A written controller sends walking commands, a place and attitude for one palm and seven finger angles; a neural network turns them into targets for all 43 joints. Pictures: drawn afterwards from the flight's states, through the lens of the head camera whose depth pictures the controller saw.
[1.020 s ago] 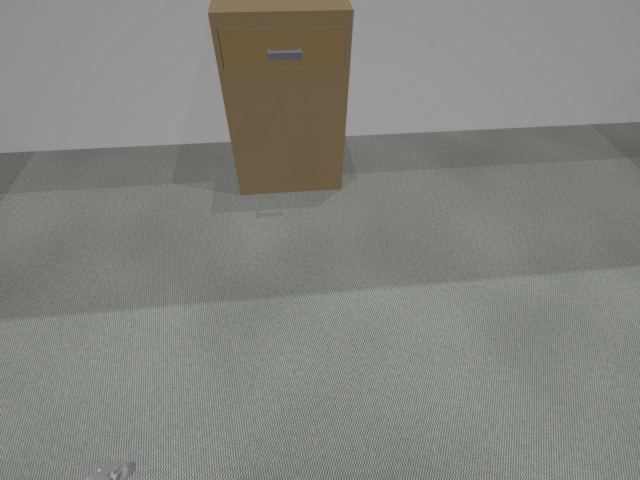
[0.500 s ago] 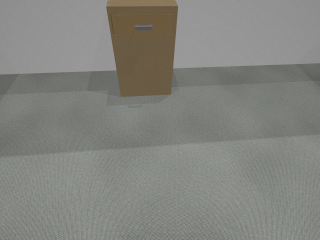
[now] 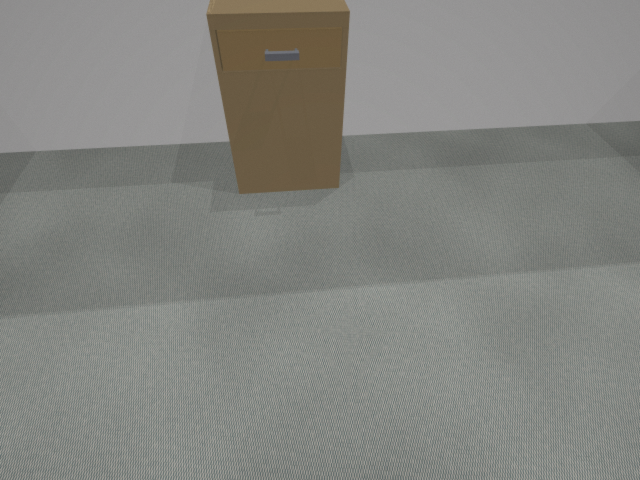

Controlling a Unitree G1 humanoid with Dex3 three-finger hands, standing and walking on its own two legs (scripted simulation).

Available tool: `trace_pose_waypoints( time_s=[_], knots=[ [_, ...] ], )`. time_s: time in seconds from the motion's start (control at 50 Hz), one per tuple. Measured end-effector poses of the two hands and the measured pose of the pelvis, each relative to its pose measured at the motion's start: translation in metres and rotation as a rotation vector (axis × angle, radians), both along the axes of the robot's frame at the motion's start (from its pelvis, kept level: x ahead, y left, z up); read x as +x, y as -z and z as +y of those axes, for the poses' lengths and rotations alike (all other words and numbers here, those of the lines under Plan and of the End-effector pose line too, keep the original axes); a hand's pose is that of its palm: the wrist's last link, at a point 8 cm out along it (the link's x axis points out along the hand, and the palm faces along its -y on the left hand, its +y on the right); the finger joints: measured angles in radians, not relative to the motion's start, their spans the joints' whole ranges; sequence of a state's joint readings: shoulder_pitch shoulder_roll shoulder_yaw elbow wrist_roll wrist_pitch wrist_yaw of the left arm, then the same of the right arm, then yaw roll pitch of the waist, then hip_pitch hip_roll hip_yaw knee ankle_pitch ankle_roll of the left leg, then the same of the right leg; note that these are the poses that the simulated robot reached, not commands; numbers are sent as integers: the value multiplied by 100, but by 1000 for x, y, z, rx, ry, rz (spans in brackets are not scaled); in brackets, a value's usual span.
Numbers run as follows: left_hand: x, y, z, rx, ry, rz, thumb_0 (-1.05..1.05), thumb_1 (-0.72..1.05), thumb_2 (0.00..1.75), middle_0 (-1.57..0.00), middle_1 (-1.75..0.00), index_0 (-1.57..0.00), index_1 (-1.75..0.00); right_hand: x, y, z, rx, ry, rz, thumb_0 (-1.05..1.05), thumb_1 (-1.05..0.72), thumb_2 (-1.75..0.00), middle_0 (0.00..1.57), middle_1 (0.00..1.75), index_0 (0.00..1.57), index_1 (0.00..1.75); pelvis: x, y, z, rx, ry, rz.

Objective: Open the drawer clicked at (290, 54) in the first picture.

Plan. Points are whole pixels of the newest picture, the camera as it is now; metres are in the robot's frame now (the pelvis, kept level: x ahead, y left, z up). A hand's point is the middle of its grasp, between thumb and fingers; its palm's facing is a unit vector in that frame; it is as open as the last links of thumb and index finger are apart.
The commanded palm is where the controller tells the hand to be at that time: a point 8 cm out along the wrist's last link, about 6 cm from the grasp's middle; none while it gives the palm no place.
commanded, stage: look at it before walking up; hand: left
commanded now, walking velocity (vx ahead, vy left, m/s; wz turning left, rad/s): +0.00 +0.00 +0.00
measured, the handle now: (281, 53) +1.50 +0.23 -0.10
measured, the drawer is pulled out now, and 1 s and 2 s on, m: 0.00 0.00 0.00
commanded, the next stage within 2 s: walk to a spot facing it in 0.42 s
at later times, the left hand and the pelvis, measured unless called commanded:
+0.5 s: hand out of the picture +0.08 +0.25 -0.16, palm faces -0.03 -0.94 -0.33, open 7.4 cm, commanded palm none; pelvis +0.01 +0.00 +0.00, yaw +0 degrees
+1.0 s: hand out of the picture +0.06 +0.16 -0.19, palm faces +0.03 -0.98 -0.18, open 7.4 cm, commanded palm none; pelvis +0.12 -0.01 -0.02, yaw -3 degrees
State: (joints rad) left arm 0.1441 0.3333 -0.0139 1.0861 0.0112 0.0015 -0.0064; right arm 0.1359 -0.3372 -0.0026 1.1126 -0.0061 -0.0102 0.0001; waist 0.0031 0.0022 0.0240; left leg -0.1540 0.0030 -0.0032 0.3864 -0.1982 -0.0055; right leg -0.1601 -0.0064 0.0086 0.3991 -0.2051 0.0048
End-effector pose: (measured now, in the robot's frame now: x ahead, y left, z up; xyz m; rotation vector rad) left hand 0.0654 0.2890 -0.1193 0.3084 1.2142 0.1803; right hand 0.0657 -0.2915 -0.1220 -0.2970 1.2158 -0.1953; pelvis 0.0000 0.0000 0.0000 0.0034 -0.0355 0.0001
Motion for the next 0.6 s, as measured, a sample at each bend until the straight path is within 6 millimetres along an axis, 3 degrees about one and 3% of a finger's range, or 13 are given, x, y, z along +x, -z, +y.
trace_pose_waypoints(
  time_s=[0.6],
  knots=[
    [14,2,-1,1,-1,9,1,91,90,-20,-30,-21,-30,21,-2,3,-4,-1,-12,1,-91,-90,20,30,21,30,15,-1,1,-1,12,7]
  ],
)
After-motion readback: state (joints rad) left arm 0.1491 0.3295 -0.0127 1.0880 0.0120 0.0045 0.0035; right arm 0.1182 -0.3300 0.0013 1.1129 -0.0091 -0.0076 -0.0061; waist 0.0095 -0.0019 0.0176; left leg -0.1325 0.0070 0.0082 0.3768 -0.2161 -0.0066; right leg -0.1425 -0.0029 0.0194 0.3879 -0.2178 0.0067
